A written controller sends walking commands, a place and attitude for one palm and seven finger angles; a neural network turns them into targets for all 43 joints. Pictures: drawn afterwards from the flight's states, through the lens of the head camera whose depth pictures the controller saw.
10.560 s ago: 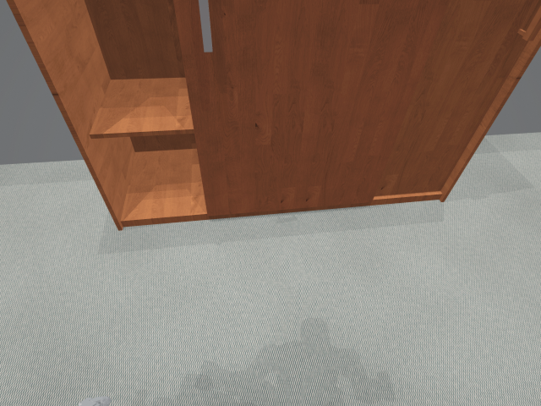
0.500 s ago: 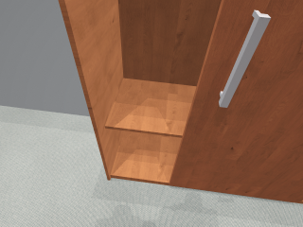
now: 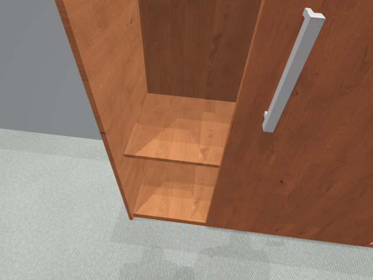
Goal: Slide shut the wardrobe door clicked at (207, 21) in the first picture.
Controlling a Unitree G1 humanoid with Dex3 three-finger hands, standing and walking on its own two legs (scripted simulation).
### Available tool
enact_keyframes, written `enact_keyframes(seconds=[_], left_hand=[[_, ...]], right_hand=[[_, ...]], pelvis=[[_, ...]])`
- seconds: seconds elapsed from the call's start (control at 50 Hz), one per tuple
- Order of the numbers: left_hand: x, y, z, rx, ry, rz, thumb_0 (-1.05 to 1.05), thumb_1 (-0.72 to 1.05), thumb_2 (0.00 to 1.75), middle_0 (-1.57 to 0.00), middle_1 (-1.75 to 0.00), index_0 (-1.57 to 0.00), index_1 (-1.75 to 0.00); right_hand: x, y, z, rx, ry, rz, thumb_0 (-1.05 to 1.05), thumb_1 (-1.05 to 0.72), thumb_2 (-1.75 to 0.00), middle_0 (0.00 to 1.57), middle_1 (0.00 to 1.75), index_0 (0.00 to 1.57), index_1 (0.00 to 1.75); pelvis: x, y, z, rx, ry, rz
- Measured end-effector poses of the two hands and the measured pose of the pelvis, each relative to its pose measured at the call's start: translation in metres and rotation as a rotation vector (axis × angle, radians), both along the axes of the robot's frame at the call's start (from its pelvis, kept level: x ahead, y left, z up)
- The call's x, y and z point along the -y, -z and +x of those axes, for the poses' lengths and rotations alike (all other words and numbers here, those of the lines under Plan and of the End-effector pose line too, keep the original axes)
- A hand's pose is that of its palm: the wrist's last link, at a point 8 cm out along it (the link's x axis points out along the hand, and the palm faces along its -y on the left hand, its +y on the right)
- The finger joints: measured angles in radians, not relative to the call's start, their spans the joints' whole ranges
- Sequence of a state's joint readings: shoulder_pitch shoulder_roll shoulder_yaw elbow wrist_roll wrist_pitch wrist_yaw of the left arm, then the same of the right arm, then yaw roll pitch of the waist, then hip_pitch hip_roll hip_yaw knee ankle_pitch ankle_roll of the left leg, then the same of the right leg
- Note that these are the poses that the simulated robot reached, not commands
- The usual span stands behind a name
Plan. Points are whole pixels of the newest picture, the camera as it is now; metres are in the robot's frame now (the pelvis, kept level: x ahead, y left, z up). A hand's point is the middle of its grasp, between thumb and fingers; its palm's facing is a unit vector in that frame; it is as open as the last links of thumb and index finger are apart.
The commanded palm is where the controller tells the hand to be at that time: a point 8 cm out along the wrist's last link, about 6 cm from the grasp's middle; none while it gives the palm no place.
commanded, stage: look again from close up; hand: right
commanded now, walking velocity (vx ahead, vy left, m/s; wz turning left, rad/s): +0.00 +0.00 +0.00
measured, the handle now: (285, 78) +0.50 -0.18 +0.21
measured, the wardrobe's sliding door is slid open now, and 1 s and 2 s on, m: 0.40 0.40 0.40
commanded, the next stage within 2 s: raise the hand with hooked fingers in 1.04 s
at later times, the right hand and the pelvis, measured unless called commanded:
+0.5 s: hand out of the picture -0.01 -0.14 -0.18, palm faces +0.04 +0.99 -0.16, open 7.3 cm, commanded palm none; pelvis +0.01 +0.01 +0.00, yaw +0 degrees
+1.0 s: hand out of the picture -0.01 -0.14 -0.18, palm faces +0.05 +0.99 -0.15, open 7.3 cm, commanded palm none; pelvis +0.01 +0.02 +0.00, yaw +0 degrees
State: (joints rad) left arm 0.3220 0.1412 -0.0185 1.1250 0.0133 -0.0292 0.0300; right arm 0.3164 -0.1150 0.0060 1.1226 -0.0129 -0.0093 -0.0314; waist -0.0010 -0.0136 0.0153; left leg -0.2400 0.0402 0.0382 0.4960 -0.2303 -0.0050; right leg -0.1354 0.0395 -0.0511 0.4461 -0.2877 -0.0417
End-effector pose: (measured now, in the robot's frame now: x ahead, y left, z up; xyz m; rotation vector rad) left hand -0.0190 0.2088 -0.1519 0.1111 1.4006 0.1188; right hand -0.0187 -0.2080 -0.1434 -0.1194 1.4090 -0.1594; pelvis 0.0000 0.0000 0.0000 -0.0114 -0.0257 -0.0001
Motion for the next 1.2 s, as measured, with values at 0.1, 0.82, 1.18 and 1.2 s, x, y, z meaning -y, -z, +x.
enact_keyframes(seconds=[0.1,0.82,1.18,1.2], left_hand=[[0.000,-0.001,0.001,-0.009,-0.003,0.002,0.01,0.91,0.90,-0.19,-0.30,-0.20,-0.30],[-0.005,-0.002,0.006,-0.031,-0.012,-0.004,0.01,0.91,0.90,-0.19,-0.30,-0.20,-0.30],[-0.008,-0.005,0.013,0.000,-0.008,-0.007,0.01,0.91,0.90,-0.19,-0.30,-0.20,-0.30],[-0.014,-0.007,0.018,0.053,0.007,0.016,0.02,0.92,0.90,-0.20,-0.30,-0.20,-0.30]], right_hand=[[-0.006,0.002,-0.003,-0.015,0.003,0.015,0.00,-0.91,-0.90,0.20,0.30,0.20,0.30],[-0.018,0.005,0.007,-0.010,0.013,0.023,0.01,-0.91,-0.90,0.20,0.30,0.20,0.30],[-0.019,0.001,0.009,-0.013,0.019,0.018,0.02,-0.93,-0.90,0.20,0.30,0.21,0.30],[-0.010,-0.010,0.020,0.038,0.036,-0.014,0.05,-0.95,-0.89,0.21,0.30,0.21,0.30]], pelvis=[[-0.001,0.000,0.002,0.000,-0.001,0.001],[-0.013,0.000,0.012,0.000,0.003,0.005],[-0.018,0.001,0.012,-0.005,0.005,0.005],[-0.018,0.001,0.012,-0.010,-0.001,0.002]])
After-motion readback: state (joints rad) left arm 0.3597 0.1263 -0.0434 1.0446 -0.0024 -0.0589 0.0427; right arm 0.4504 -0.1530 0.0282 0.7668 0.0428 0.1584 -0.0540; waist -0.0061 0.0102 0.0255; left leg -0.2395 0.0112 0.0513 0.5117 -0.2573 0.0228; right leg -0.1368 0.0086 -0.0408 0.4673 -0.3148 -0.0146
